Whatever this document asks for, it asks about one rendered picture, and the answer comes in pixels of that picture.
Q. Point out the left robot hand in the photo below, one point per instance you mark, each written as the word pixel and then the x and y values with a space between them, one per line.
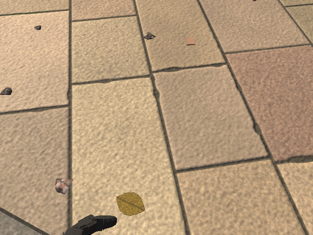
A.
pixel 91 224

